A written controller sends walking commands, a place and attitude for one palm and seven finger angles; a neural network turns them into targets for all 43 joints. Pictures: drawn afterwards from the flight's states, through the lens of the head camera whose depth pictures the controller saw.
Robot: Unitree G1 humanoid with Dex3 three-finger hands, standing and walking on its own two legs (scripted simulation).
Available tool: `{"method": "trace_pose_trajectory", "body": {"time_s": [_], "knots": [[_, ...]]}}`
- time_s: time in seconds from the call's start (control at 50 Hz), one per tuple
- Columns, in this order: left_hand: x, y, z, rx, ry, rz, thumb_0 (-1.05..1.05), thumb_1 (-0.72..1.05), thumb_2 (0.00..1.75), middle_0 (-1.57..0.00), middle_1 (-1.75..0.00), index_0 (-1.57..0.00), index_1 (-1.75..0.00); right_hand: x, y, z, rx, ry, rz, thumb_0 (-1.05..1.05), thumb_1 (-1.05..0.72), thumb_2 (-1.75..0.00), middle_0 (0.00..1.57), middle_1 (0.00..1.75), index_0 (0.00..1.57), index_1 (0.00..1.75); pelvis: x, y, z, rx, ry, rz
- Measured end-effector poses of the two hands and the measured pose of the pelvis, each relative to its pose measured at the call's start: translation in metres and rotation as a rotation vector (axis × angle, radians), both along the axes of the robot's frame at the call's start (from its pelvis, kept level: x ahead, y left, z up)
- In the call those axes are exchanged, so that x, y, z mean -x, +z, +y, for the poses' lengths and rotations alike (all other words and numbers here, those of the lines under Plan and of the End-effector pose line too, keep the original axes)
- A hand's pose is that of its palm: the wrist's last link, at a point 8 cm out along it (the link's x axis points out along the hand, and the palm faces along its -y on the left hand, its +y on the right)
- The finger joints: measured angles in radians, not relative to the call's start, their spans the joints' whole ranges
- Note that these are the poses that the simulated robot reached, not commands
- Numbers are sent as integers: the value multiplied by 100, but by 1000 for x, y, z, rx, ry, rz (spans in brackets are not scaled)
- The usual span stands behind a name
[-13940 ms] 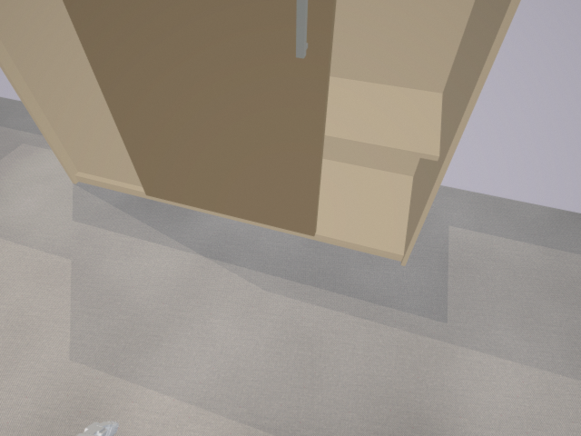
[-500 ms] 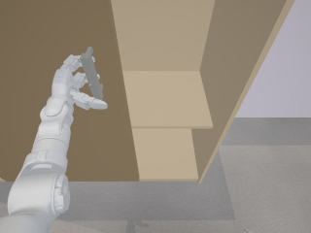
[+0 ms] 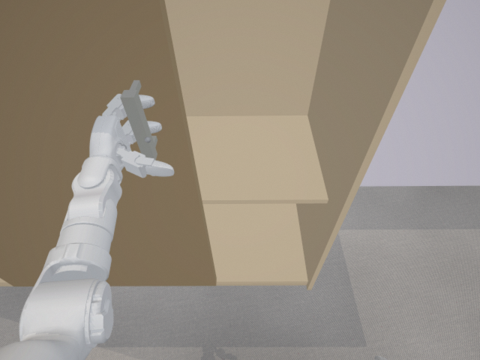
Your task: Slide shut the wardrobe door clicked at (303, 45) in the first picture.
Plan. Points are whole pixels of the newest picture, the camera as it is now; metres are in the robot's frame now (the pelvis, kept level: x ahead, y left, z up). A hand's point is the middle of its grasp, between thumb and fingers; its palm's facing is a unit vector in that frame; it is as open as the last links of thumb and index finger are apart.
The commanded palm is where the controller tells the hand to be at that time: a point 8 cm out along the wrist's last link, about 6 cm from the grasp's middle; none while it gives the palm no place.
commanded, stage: slide the fingers in behind the handle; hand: left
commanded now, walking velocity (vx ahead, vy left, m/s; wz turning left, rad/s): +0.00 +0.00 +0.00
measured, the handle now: (143, 122) +0.49 +0.17 +0.15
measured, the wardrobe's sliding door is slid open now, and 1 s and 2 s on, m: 0.38 0.38 0.38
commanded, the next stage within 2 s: grip the handle and tug to test in 0.72 s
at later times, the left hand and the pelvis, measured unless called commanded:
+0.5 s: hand (151, 137) +0.45 +0.15 +0.15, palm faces +0.01 -1.00 -0.01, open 13.9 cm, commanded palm +0.42 +0.20 +0.15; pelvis +0.00 -0.01 +0.00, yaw +0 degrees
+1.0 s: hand (149, 136) +0.45 +0.15 +0.15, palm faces +0.00 -1.00 +0.00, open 13.1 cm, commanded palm +0.42 +0.20 +0.15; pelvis +0.00 +0.01 +0.00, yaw +0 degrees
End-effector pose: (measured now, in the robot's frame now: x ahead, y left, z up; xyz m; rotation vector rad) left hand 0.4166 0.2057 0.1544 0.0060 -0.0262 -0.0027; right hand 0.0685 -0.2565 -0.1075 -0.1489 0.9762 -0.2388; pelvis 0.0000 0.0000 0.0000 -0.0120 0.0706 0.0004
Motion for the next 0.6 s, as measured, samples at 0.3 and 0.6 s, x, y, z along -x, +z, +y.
{"method": "trace_pose_trajectory", "body": {"time_s": [0.3,0.6], "knots": [[-6,-2,-6,-3,22,8,-2,-50,30,-30,-120,-29,-120,3,-2,-7,4,4,19,1,-91,-90,20,30,20,30,2,-1,-5,-2,7,9],[-9,-3,-3,4,8,9,-2,-50,30,-32,-122,-31,-122,6,-2,-5,5,-7,27,1,-91,-90,20,30,20,30,1,-1,-4,0,3,12]]}}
